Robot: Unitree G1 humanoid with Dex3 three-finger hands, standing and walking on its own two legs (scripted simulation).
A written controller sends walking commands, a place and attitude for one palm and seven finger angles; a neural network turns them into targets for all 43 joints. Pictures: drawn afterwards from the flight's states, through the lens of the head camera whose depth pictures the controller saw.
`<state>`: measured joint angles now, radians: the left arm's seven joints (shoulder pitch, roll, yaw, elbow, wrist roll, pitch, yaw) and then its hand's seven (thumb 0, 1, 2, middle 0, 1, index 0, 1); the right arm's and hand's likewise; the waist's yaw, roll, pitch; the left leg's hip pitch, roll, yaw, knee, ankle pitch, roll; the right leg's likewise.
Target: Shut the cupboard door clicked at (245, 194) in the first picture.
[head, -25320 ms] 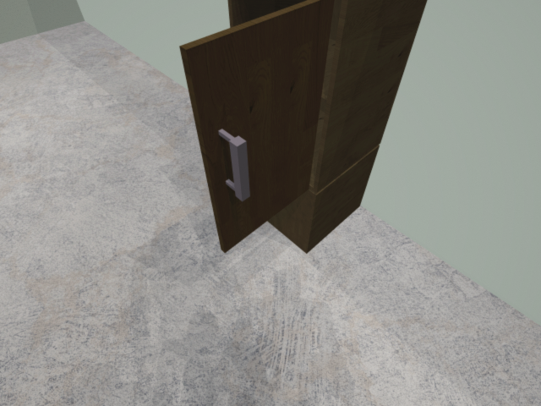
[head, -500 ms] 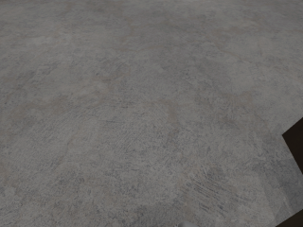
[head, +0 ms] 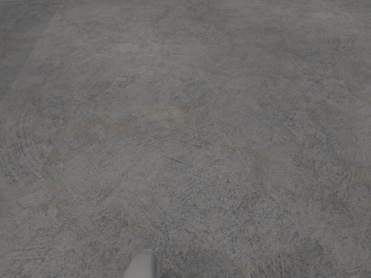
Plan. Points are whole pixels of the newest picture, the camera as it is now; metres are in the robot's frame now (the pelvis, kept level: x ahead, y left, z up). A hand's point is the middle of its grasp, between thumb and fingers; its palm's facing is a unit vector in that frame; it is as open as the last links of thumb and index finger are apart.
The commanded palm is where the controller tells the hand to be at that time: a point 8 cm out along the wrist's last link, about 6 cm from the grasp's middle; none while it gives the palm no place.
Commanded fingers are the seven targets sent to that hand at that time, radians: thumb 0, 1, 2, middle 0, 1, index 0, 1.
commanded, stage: walk to a spot facing it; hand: left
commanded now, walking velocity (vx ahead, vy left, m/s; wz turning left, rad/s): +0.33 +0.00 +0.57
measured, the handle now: out of the picture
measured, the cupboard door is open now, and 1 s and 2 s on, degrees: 68 68 68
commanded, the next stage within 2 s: turn to face it in 0.28 s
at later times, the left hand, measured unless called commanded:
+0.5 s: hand (98, 232) +0.24 +0.25 -0.16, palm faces +0.20 -0.94 -0.27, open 7.4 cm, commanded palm none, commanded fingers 0.00 0.90 0.90 -0.20 -0.30 -0.20 -0.30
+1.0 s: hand (116, 206) +0.32 +0.23 -0.18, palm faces +0.02 -0.97 -0.23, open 7.4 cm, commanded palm none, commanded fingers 0.00 0.90 0.90 -0.20 -0.30 -0.20 -0.30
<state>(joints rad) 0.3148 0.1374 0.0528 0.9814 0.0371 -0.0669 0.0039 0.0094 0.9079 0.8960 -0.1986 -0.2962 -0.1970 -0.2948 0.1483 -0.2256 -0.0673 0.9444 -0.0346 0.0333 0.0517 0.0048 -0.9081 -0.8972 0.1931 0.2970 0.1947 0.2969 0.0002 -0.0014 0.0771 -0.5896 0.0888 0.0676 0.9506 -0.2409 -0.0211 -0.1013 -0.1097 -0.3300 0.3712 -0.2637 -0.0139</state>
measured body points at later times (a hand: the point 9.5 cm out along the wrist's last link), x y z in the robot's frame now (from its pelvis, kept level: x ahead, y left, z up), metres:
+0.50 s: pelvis +0.17 +0.03 -0.01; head +0.20 +0.02 +0.44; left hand +0.23 +0.30 -0.13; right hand +0.25 -0.20 -0.17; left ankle +0.16 +0.15 -0.75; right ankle +0.27 -0.09 -0.72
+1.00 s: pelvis +0.26 +0.03 -0.01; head +0.30 +0.04 +0.44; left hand +0.32 +0.28 -0.16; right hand +0.37 -0.22 -0.14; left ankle +0.28 +0.16 -0.74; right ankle +0.29 -0.07 -0.75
